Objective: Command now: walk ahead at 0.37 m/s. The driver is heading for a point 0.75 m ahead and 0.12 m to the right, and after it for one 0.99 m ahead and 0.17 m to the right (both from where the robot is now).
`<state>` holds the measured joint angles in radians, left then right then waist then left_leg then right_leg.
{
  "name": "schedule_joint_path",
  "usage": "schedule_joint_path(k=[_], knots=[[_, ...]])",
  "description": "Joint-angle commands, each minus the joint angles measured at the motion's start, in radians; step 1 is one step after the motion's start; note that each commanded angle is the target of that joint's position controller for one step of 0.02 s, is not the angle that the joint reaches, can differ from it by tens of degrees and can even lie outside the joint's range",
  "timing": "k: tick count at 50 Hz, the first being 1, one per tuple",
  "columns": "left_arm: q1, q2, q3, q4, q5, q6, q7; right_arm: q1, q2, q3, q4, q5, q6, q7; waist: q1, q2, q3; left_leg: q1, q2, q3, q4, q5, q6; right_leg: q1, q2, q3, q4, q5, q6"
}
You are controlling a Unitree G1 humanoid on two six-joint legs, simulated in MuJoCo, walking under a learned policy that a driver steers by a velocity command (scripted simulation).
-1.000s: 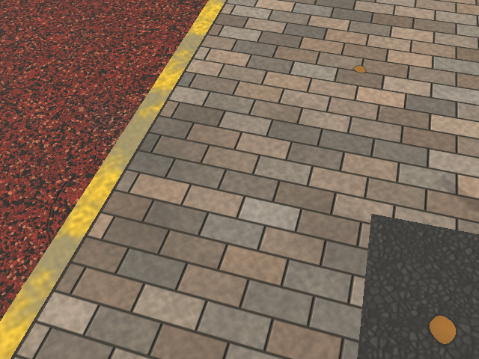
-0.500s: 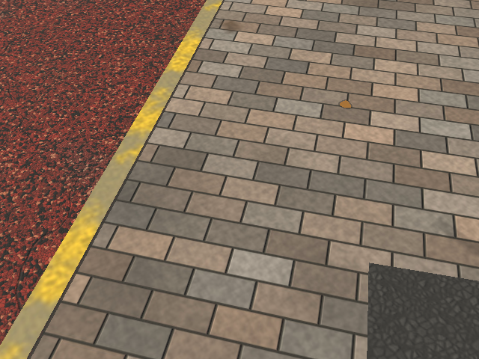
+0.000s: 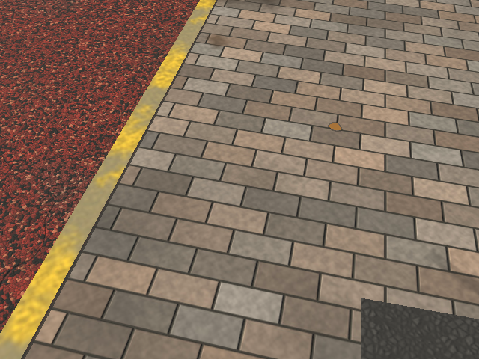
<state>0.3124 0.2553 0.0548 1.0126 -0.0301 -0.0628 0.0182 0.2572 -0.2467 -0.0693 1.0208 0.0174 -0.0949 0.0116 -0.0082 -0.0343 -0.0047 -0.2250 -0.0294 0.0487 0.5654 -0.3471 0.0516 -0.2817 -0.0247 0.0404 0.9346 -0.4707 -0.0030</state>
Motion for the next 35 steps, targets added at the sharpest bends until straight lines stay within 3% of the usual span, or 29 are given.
schedule_joint_path(k=[1,2,4,9,13,15,16,17,18,19,20,21,22,23,24,26,28,31,35], knots=[[-0.149,0.081,0.016,-0.119,-0.018,-0.054,-0.015,0.157,-0.112,-0.010,0.009,-0.013,-0.020,0.005,-0.057,0.129,0.034,0.417,0.347,-0.502,-0.302,0.256,0.203,-0.586,-0.045,0.039,0.303,0.050,-0.052],[-0.169,0.086,0.021,-0.120,-0.012,-0.054,-0.019,0.133,-0.095,0.000,0.003,-0.009,-0.018,0.006,-0.047,0.094,0.058,0.388,0.325,-0.420,-0.320,0.325,0.179,-0.590,-0.074,0.025,0.253,0.120,-0.059],[-0.183,0.068,0.024,-0.126,0.000,-0.045,-0.030,0.141,-0.073,0.014,0.007,-0.012,-0.005,0.001,-0.034,0.116,0.056,0.328,0.276,-0.306,-0.357,0.401,0.148,-0.517,-0.095,-0.009,0.150,0.203,-0.047],[-0.357,0.010,-0.001,-0.192,0.008,-0.029,-0.039,0.140,-0.140,0.006,0.000,-0.017,0.010,-0.030,-0.054,0.108,0.108,0.165,0.222,-0.163,-0.445,0.392,0.139,-0.377,-0.049,-0.079,-0.231,0.402,0.005],[-0.434,0.044,-0.002,-0.226,-0.001,-0.024,-0.050,0.194,-0.145,-0.003,0.028,0.001,0.007,-0.031,-0.059,0.129,0.141,0.180,0.259,-0.138,-0.471,0.374,0.131,-0.301,-0.031,-0.074,-0.362,0.492,-0.021],[-0.430,0.069,0.005,-0.235,-0.001,-0.028,-0.057,0.185,-0.147,-0.009,0.032,0.004,0.013,-0.031,-0.033,0.122,0.131,0.253,0.286,-0.124,-0.425,0.466,0.112,-0.285,-0.027,-0.064,-0.396,0.468,-0.053],[-0.395,0.089,0.014,-0.230,0.001,-0.030,-0.058,0.171,-0.158,-0.014,0.028,0.001,0.017,-0.031,-0.006,0.128,0.099,0.279,0.291,-0.112,-0.373,0.599,0.100,-0.227,-0.011,-0.073,-0.400,0.445,-0.069],[-0.328,0.114,0.028,-0.214,0.003,-0.029,-0.057,0.156,-0.167,-0.018,0.023,-0.001,0.023,-0.031,0.036,0.142,0.045,0.290,0.283,-0.092,-0.282,0.775,0.086,-0.123,0.018,-0.095,-0.393,0.419,-0.087],[-0.180,0.145,0.051,-0.169,0.003,-0.026,-0.052,0.144,-0.157,-0.015,0.018,-0.005,0.031,-0.031,0.109,0.139,-0.042,0.256,0.245,-0.060,-0.111,0.890,0.063,0.064,0.049,-0.115,-0.389,0.404,-0.112],[-0.001,0.188,0.071,-0.121,0.005,-0.021,-0.044,0.137,-0.136,-0.004,0.002,-0.015,0.036,-0.031,0.181,0.107,-0.150,0.089,0.199,-0.035,0.140,0.763,0.032,0.337,-0.026,-0.029,-0.368,0.373,-0.152],[0.126,0.285,0.091,-0.094,0.026,-0.018,-0.041,0.260,-0.010,0.031,-0.012,-0.017,0.022,-0.020,0.138,-0.143,-0.322,-0.287,0.030,-0.008,0.567,0.284,-0.037,0.701,-0.298,0.445,-0.458,0.125,-0.313],[0.116,0.221,0.066,-0.090,0.020,-0.018,-0.046,0.233,-0.020,0.032,-0.002,-0.002,-0.006,-0.011,0.139,-0.196,-0.367,-0.414,-0.021,-0.156,0.745,-0.204,-0.024,0.693,-0.366,0.746,-0.666,-0.033,-0.336],[0.011,0.171,0.048,-0.104,0.013,-0.027,-0.048,0.127,-0.109,0.006,-0.041,0.028,-0.025,-0.006,0.117,-0.148,-0.188,-0.514,0.042,-0.168,0.815,-0.160,0.001,0.547,-0.334,0.629,-0.692,-0.069,-0.278],[-0.084,0.135,0.035,-0.127,0.017,-0.033,-0.049,0.058,-0.129,0.003,-0.062,0.035,-0.032,-0.010,0.087,-0.074,-0.090,-0.505,0.098,-0.140,0.784,-0.065,0.017,0.384,-0.301,0.487,-0.712,0.011,-0.248],[-0.147,0.106,0.026,-0.133,0.029,-0.039,-0.054,0.033,-0.124,-0.003,-0.064,0.021,-0.029,-0.020,0.050,-0.019,-0.028,-0.455,0.140,-0.124,0.720,0.012,0.018,0.233,-0.263,0.370,-0.739,0.124,-0.230],[-0.191,0.071,0.015,-0.130,0.040,-0.048,-0.061,0.082,-0.084,-0.008,-0.050,0.005,-0.001,-0.029,-0.014,-0.053,-0.011,-0.328,0.185,-0.133,0.628,0.075,0.017,0.078,-0.203,0.236,-0.785,0.222,-0.207],[-0.158,0.085,0.016,-0.112,0.036,-0.052,-0.055,0.073,-0.062,-0.008,-0.055,0.001,0.018,-0.032,-0.024,-0.045,0.012,-0.327,0.193,-0.117,0.564,0.102,0.003,0.024,-0.188,0.175,-0.825,0.260,-0.223],[-0.084,0.129,0.025,-0.088,0.037,-0.052,-0.031,-0.053,-0.084,-0.016,-0.102,-0.012,0.023,-0.035,-0.002,-0.014,0.055,-0.456,0.202,-0.116,0.400,0.253,-0.031,0.062,-0.196,0.145,-0.858,0.313,-0.235],[-0.014,0.135,0.023,-0.071,0.027,-0.043,-0.013,-0.186,-0.064,-0.010,-0.141,-0.012,0.010,-0.019,0.034,-0.014,0.065,-0.451,0.166,-0.082,0.159,0.454,-0.047,0.108,-0.160,0.053,-0.854,0.394,-0.200]])
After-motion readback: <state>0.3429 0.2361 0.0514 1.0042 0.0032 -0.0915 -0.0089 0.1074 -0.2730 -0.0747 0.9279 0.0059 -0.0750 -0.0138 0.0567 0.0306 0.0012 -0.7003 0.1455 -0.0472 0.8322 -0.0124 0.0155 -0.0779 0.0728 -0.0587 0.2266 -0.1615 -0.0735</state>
